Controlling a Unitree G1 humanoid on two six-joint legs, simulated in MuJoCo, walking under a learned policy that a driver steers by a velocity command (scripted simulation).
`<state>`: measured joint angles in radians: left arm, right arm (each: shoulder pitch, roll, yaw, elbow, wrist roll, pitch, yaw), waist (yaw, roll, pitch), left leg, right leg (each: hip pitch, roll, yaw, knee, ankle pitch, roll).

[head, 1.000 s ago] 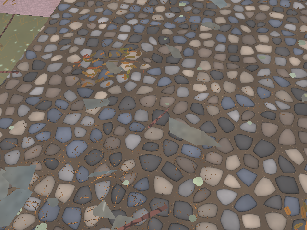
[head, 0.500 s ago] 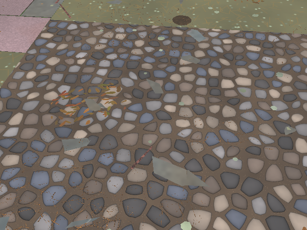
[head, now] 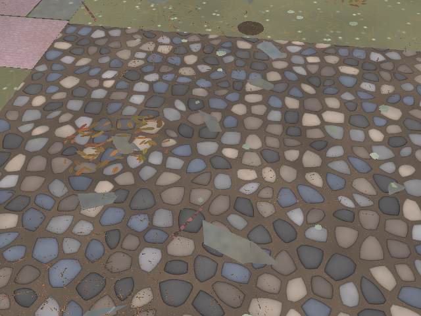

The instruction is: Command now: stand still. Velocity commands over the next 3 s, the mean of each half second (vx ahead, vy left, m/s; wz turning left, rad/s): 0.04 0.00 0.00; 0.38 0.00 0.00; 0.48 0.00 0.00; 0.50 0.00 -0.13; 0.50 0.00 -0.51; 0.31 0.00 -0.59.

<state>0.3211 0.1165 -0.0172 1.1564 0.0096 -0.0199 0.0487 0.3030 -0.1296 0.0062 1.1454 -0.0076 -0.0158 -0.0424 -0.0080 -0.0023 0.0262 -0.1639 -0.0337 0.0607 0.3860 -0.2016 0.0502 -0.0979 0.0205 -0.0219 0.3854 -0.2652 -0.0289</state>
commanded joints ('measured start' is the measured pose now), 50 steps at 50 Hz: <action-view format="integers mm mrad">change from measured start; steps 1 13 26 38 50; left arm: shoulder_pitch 88 95 245 62 -268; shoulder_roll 69 64 155 127 85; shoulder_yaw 9 9 62 67 65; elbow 1 5 11 -132 -256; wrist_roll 0 0 7 32 18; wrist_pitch -1 0 5 -63 -27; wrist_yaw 3 4 -7 -51 -85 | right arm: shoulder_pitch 76 85 -28 383 256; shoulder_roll -65 -55 -23 -202 -103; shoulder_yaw -9 -9 -18 -104 -39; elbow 0 16 -79 -31 -66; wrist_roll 0 -1 -34 -15 -9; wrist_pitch -2 1 -12 -46 -96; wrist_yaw -4 -6 29 34 29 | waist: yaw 0 1 73 -123 -12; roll -8 -5 -151 233 70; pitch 50 59 239 26 121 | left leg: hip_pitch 22 24 -369 291 130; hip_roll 125 128 29 416 210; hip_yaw -125 -126 17 -751 -121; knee -49 -49 324 -274 -255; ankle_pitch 167 162 -249 -557 402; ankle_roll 12 9 34 196 127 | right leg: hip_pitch -66 -61 -66 -619 -608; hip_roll -120 -117 -313 4 -75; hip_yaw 104 103 454 15 -70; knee -67 -73 -259 776 447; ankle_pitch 202 196 -577 -259 176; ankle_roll -26 -30 -226 -63 -14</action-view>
